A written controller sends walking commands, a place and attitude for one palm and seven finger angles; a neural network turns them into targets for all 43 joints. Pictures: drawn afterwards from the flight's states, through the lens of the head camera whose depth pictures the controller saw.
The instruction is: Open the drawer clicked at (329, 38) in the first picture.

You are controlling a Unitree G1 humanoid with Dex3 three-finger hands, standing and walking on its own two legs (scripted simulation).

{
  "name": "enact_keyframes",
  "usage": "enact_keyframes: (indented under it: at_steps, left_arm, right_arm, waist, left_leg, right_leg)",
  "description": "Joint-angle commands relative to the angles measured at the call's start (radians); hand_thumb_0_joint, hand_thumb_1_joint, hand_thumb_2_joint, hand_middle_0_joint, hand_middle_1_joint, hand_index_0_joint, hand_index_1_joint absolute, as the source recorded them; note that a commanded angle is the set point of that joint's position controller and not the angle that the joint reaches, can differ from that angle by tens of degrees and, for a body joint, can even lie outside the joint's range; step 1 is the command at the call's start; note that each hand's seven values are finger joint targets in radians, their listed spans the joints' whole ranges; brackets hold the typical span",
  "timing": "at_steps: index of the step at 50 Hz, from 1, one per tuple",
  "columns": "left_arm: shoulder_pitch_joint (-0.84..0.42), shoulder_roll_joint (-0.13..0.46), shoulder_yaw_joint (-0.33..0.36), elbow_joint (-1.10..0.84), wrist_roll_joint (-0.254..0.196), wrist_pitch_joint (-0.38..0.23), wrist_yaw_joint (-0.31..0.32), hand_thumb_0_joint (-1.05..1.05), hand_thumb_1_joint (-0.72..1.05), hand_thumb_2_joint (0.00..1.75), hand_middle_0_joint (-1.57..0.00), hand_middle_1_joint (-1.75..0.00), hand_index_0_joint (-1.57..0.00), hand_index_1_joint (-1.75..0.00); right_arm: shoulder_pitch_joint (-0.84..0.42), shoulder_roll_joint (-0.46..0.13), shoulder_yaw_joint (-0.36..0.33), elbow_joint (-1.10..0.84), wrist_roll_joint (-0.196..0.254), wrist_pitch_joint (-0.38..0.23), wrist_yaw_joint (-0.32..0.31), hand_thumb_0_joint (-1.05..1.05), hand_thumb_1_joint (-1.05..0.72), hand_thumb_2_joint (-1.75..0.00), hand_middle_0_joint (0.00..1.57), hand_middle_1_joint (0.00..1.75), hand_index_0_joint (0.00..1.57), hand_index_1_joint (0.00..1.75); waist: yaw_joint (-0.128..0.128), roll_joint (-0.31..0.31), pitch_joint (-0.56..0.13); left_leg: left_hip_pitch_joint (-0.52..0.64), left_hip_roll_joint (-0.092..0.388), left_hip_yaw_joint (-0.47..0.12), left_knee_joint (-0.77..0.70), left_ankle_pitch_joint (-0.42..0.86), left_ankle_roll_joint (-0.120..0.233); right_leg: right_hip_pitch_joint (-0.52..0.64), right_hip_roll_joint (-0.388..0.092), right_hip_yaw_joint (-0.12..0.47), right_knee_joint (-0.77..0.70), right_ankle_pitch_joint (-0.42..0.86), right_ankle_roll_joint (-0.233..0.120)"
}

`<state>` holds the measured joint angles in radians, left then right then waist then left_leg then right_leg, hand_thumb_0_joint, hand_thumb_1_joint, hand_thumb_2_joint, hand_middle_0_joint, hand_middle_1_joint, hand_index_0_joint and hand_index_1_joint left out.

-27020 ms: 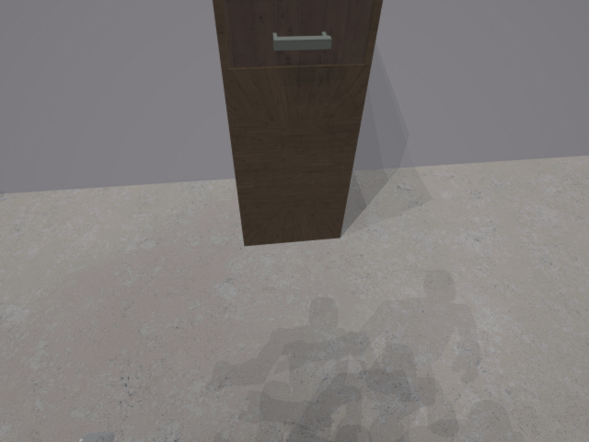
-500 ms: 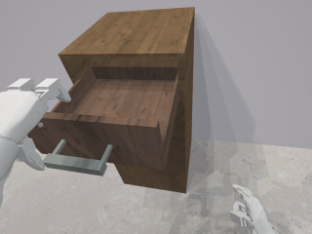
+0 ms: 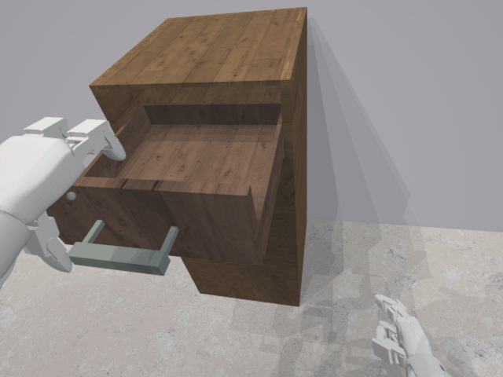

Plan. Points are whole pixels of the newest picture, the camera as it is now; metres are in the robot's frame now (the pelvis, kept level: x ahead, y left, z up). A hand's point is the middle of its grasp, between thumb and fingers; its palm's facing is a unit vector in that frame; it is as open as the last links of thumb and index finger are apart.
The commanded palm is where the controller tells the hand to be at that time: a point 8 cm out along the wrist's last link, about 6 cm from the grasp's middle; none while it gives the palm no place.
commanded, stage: draw the hand back to the body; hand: left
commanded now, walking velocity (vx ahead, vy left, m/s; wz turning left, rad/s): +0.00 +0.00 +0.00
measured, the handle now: (126, 244) +0.26 +0.24 +0.11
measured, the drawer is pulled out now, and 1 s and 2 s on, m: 0.28 0.28 0.28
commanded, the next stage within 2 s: step back with the hand held close in 1.46 s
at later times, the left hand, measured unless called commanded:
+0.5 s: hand (46, 203) +0.21 +0.24 +0.26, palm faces +0.23 -0.09 -0.97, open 13.8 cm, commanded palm +0.15 +0.27 +0.31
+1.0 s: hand (47, 148) +0.24 +0.23 +0.31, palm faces +0.52 -0.78 -0.36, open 11.0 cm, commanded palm +0.18 +0.28 +0.31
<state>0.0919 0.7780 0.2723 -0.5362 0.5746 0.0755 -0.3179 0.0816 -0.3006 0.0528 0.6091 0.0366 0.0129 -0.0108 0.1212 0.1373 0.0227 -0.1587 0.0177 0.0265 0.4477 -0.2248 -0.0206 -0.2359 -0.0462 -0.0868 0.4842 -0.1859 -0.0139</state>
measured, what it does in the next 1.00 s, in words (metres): stands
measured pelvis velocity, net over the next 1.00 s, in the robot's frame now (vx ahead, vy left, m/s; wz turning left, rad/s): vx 0.04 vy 0.01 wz -0.03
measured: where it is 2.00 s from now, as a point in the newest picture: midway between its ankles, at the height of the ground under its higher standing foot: outside the picture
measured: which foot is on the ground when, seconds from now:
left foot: down 0.00-1.00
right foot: down 0.00-1.00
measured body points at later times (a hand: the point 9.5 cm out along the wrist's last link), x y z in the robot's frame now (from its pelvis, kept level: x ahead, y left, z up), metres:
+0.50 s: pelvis +0.00 +0.00 +0.00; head -0.01 -0.05 +0.45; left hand +0.19 +0.25 +0.31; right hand +0.24 -0.19 -0.08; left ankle +0.01 +0.13 -0.74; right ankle +0.05 -0.11 -0.74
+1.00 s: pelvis +0.04 +0.01 +0.01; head +0.04 +0.00 +0.45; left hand +0.20 +0.27 +0.33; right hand +0.22 -0.22 -0.08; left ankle +0.01 +0.13 -0.74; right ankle +0.05 -0.11 -0.74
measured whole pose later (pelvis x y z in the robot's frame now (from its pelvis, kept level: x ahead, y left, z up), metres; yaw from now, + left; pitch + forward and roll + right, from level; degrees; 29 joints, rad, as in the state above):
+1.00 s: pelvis +0.04 +0.01 +0.01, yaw -2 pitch -5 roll -1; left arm 0.21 0.43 0.52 -0.69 -0.09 -0.21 0.09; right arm 0.17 -0.23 0.00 0.69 0.00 -0.15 -0.07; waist 0.07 0.06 0.05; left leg -0.04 0.05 0.05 0.41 -0.28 -0.02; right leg -0.10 -0.01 -0.06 0.38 -0.19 0.00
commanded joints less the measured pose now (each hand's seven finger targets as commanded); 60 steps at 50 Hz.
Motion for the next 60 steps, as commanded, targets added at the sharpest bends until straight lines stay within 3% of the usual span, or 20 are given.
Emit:
enact_keyframes:
  at_steps: [1, 4, 12, 15, 17, 19, 21, 23, 24, 25, 26, 27, 29, 30, 31, 35, 38, 47, 58, 60]
  left_arm:
    - [-0.182, 0.301, 0.295, -0.098, -0.028, -0.019, 0.084, 0.0, -0.5, 0.3, -0.3, -1.2, -0.3, -1.2]
    - [-0.159, 0.276, 0.281, -0.078, -0.05, -0.001, 0.097, 0.0, -0.5, 0.3, -0.3, -1.2, -0.3, -1.2]
    - [-0.173, 0.257, 0.18, -0.096, -0.004, 0.031, 0.044, 0.0, -0.5, 0.3, -0.3, -1.2, -0.3, -1.2]
    - [-0.176, 0.302, 0.235, -0.179, -0.006, -0.002, 0.038, 0.0, -0.5, 0.3, -0.3, -1.2, -0.3, -1.2]
    - [-0.137, 0.311, 0.274, -0.173, -0.019, -0.026, 0.046, 0.0, -0.5, 0.3, -0.3, -1.2, -0.3, -1.2]
    - [-0.106, 0.347, 0.334, -0.203, -0.043, -0.038, 0.072, 0.0, -0.5, 0.3, -0.3, -1.2, -0.3, -1.2]
    - [-0.125, 0.308, 0.323, -0.109, -0.057, -0.04, 0.085, 0.0, -0.5, 0.3, -0.3, -1.2, -0.3, -1.2]
    - [-0.11, 0.298, 0.316, -0.082, -0.068, -0.027, 0.097, 0.0, -0.5, 0.3, -0.3, -1.2, -0.3, -1.2]
    - [-0.293, -0.037, 0.329, -0.259, -0.602, -0.15, 0.21, 0.0, -0.47, 0.32, -0.3, -1.18, -0.3, -1.18]
    - [-0.119, 0.001, 0.371, 0.004, -0.607, -0.19, 0.284, 0.0, -0.43, 0.33, -0.29, -1.15, -0.29, -1.15]
    - [-0.033, -0.06, 0.372, -0.025, -0.663, -0.209, 0.308, 0.0, -0.4, 0.34, -0.29, -1.13, -0.29, -1.13]
    - [-0.069, -0.048, 0.385, -0.104, -0.682, -0.242, 0.329, 0.0, -0.36, 0.36, -0.29, -1.11, -0.29, -1.11]
    - [-0.093, -0.052, 0.397, -0.139, -0.697, -0.285, 0.368, 0.0, -0.29, 0.39, -0.29, -1.07, -0.29, -1.07]
    - [-0.122, -0.12, 0.346, -0.164, -0.697, -0.3, 0.381, 0.0, -0.26, 0.4, -0.28, -1.04, -0.28, -1.04]
    - [-0.108, -0.153, 0.322, -0.155, -0.696, -0.305, 0.393, 0.0, -0.22, 0.42, -0.28, -1.02, -0.28, -1.02]
    - [-0.119, -0.17, 0.297, -0.23, -0.679, -0.328, 0.418, 0.0, -0.08, 0.48, -0.27, -0.93, -0.27, -0.93]
    - [-0.107, -0.176, 0.287, -0.316, -0.66, -0.34, 0.427, 0.0, 0.02, 0.52, -0.26, -0.86, -0.26, -0.86]
    - [0.003, -0.167, 0.353, -0.281, -0.671, -0.315, 0.428, 0.0, 0.34, 0.66, -0.24, -0.66, -0.24, -0.66]
    - [-0.004, -0.168, 0.348, -0.286, -0.671, -0.275, 0.422, 0.0, 0.73, 0.82, -0.21, -0.41, -0.21, -0.41]
    - [-0.027, -0.176, 0.333, -0.316, -0.669, -0.273, 0.422, 0.0, 0.8, 0.86, -0.21, -0.37, -0.21, -0.37]
  right_arm:
    - [-0.179, -0.072, -0.039, -0.174, -0.007, -0.067, -0.004, 0.0, -0.9, -0.9, 0.2, 0.3, 0.2, 0.3]
    - [-0.2, -0.082, -0.047, -0.17, 0.01, -0.072, -0.002, 0.0, -0.9, -0.9, 0.2, 0.3, 0.2, 0.3]
    - [-0.209, -0.096, -0.039, -0.183, 0.006, -0.057, -0.016, 0.0, -0.9, -0.9, 0.2, 0.3, 0.2, 0.3]
    - [-0.212, -0.085, -0.027, -0.192, -0.006, -0.071, -0.021, 0.0, -0.9, -0.9, 0.2, 0.3, 0.2, 0.3]
    - [-0.19, -0.085, -0.032, -0.188, -0.009, -0.072, -0.026, 0.0, -0.9, -0.9, 0.2, 0.3, 0.2, 0.3]
    - [-0.195, -0.083, -0.035, -0.187, 0.0, -0.086, -0.022, 0.0, -0.9, -0.9, 0.2, 0.3, 0.2, 0.3]
    - [-0.174, -0.075, -0.038, -0.166, -0.01, -0.08, -0.021, 0.0, -0.9, -0.9, 0.2, 0.3, 0.2, 0.3]
    - [-0.175, -0.084, -0.044, -0.164, -0.002, -0.073, -0.016, 0.0, -0.9, -0.9, 0.2, 0.3, 0.2, 0.3]
    - [-0.117, -0.006, -0.043, -0.194, -0.003, -0.135, -0.035, 0.0, -0.9, -0.9, 0.2, 0.3, 0.2, 0.3]
    - [-0.055, -0.028, -0.031, -0.106, -0.021, -0.159, -0.057, 0.0, -0.9, -0.9, 0.2, 0.3, 0.2, 0.3]
    - [-0.073, -0.029, -0.042, -0.11, -0.017, -0.166, -0.064, 0.0, -0.9, -0.9, 0.2, 0.3, 0.2, 0.3]
    - [-0.085, -0.033, -0.047, -0.109, -0.012, -0.178, -0.068, 0.0, -0.9, -0.9, 0.2, 0.3, 0.2, 0.3]
    - [-0.101, -0.028, -0.045, -0.082, -0.016, -0.214, -0.081, 0.0, -0.9, -0.9, 0.2, 0.3, 0.2, 0.3]
    - [-0.089, -0.013, -0.042, -0.092, -0.023, -0.227, -0.081, 0.0, -0.9, -0.9, 0.2, 0.3, 0.2, 0.3]
    - [-0.084, -0.014, -0.043, -0.088, -0.024, -0.234, -0.082, 0.0, -0.9, -0.9, 0.2, 0.3, 0.2, 0.3]
    - [-0.095, -0.017, -0.052, -0.082, -0.039, -0.26, -0.082, 0.0, -0.9, -0.9, 0.2, 0.3, 0.2, 0.3]
    - [-0.087, -0.01, -0.058, -0.085, -0.049, -0.268, -0.074, 0.0, -0.9, -0.9, 0.2, 0.3, 0.2, 0.3]
    - [-0.054, -0.015, -0.079, -0.089, -0.039, -0.221, -0.058, 0.0, -0.9, -0.9, 0.2, 0.3, 0.2, 0.3]
    - [-0.057, -0.011, -0.081, -0.109, -0.04, -0.168, -0.05, 0.0, -0.9, -0.9, 0.2, 0.3, 0.2, 0.3]
    - [-0.06, -0.011, -0.079, -0.11, -0.04, -0.167, -0.051, 0.0, -0.9, -0.9, 0.2, 0.3, 0.2, 0.3]
  waist:
    - [0.018, -0.091, -0.147]
    - [0.015, -0.044, -0.122]
    - [0.004, -0.098, -0.152]
    - [0.02, -0.051, -0.22]
    - [0.017, -0.089, -0.163]
    - [0.023, -0.019, -0.153]
    - [0.016, -0.074, -0.102]
    - [0.022, -0.061, -0.098]
    - [-0.089, -0.077, -0.039]
    - [-0.089, -0.199, 0.015]
    - [-0.063, -0.282, 0.01]
    - [-0.06, -0.251, -0.036]
    - [-0.047, -0.055, -0.051]
    - [-0.046, -0.018, -0.071]
    - [-0.05, -0.06, -0.044]
    - [-0.038, -0.05, -0.051]
    - [-0.033, 0.035, -0.104]
    - [-0.041, -0.083, -0.105]
    - [-0.04, -0.087, -0.146]
    - [-0.046, -0.043, -0.137]
  left_leg:
    - [-0.059, -0.02, -0.016, -0.061, 0.102, 0.02]
    - [-0.066, -0.012, -0.018, -0.062, 0.068, 0.014]
    - [-0.072, -0.017, -0.017, -0.083, 0.015, 0.023]
    - [-0.038, -0.023, -0.027, -0.066, 0.052, 0.022]
    - [-0.032, -0.02, -0.025, -0.072, 0.069, 0.025]
    - [-0.032, -0.011, -0.033, -0.063, 0.076, 0.017]
    - [-0.047, -0.013, -0.025, -0.068, 0.079, 0.016]
    - [-0.057, -0.01, -0.023, -0.083, 0.068, 0.012]
    - [0.042, 0.014, -0.018, -0.083, -0.032, 0.026]
    - [0.001, 0.037, -0.03, -0.102, -0.106, 0.024]
    - [0.002, 0.038, -0.031, -0.114, -0.1, 0.029]
    - [0.031, 0.036, -0.016, -0.118, -0.112, 0.032]
    - [0.056, 0.023, 0.002, -0.125, -0.135, 0.03]
    - [0.056, 0.018, 0.002, -0.143, -0.128, 0.03]
    - [0.051, 0.02, -0.005, -0.155, -0.122, 0.031]
    - [0.061, 0.019, -0.008, -0.146, -0.015, 0.043]
    - [0.078, 0.012, -0.006, -0.124, 0.076, 0.036]
    - [0.078, 0.034, 0.0, -0.092, 0.257, 0.024]
    - [0.105, 0.036, 0.003, -0.07, 0.32, 0.026]
    - [0.107, 0.035, 0.004, -0.071, 0.319, 0.023]
  right_leg:
    - [0.134, 0.0, 0.042, -0.109, 0.016, 0.023]
    - [0.111, 0.003, 0.061, -0.125, -0.01, 0.021]
    - [0.125, -0.003, 0.057, -0.102, -0.081, 0.027]
    - [0.16, -0.007, 0.063, -0.09, -0.053, 0.017]
    - [0.126, 0.002, 0.036, -0.106, -0.031, 0.025]
    - [0.122, 0.009, 0.048, -0.119, -0.012, 0.02]
    - [0.106, 0.002, 0.028, -0.123, -0.024, 0.022]
    - [0.106, 0.005, 0.025, -0.124, -0.024, 0.023]
    - [0.053, 0.021, 0.032, -0.217, -0.056, -0.009]
    - [0.058, 0.022, 0.017, -0.212, -0.112, -0.006]
    - [0.08, 0.018, 0.016, -0.232, -0.134, 0.006]
    - [0.094, 0.006, 0.033, -0.252, -0.183, 0.013]
    - [0.101, 0.004, 0.056, -0.254, -0.196, 0.006]
    - [0.125, 0.0, 0.05, -0.246, -0.183, 0.002]
    - [0.124, 0.008, 0.042, -0.242, -0.175, 0.003]
    - [0.161, 0.014, 0.051, -0.227, -0.076, -0.005]
    - [0.198, 0.016, 0.051, -0.191, 0.025, -0.016]
    - [0.213, 0.03, 0.035, -0.138, 0.237, -0.015]
    - [0.206, 0.029, 0.034, -0.12, 0.292, -0.01]
    - [0.2, 0.027, 0.035, -0.124, 0.288, -0.011]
